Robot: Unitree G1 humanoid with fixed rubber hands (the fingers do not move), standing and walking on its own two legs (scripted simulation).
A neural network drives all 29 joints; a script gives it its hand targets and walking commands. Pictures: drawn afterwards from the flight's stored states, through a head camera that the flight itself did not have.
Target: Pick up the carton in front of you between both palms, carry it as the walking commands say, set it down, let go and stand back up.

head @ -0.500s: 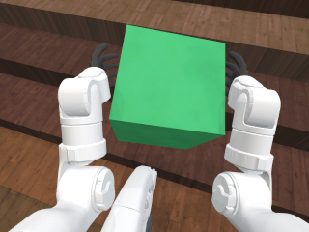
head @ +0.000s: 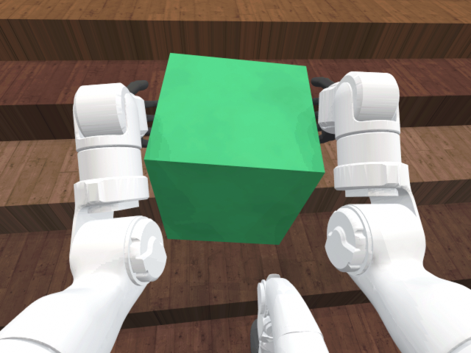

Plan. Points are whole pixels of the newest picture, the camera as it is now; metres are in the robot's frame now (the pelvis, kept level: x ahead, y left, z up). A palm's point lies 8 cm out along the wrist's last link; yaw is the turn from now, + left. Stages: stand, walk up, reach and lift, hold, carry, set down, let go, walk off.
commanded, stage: carry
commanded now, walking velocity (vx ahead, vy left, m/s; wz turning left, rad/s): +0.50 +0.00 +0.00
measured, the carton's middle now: (230, 159) +0.39 -0.03 +0.12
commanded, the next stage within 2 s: none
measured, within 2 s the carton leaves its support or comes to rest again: neither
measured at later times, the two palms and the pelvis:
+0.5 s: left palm out of the picture +0.65 +0.15 +0.36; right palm out of the picture +0.70 -0.12 +0.37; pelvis +0.29 -0.02 +0.15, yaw +3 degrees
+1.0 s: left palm out of the picture +0.98 +0.12 +0.51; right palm out of the picture +0.97 -0.16 +0.53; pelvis +0.59 -0.03 +0.31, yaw +2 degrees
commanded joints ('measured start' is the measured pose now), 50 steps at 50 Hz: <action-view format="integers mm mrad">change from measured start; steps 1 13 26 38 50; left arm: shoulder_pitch -730 -848 -821 -893 -824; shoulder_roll -1073 -1252 -1050 -978 -1071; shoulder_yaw -481 -665 -481 -455 -514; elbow -21 -347 -187 -323 -83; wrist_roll -466 -703 -585 -435 -492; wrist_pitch -7 -38 25 -59 -4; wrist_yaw -154 -226 -231 -153 -169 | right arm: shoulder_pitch -675 -489 -483 -711 -605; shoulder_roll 1134 1011 1103 1341 1155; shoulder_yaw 261 403 420 465 328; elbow -63 -326 -54 -257 -91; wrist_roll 399 245 342 537 404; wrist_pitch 2 -29 42 -28 10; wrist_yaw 412 318 325 395 443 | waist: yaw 337 223 62 58 122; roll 237 -31 -310 -41 258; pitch -559 -481 -372 -465 -228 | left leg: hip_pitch -159 -1012 -459 26 -258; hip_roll -2 -103 -202 152 48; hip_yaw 81 -130 243 -473 -7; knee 609 1385 997 195 -281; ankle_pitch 1215 -98 -8 -37 271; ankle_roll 67 95 139 226 139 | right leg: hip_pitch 950 1337 920 177 390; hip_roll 163 -210 -71 46 4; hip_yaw -32 444 -77 195 -88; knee -584 -943 -1110 338 -97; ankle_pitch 170 428 1605 58 41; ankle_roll -24 -121 -31 15 15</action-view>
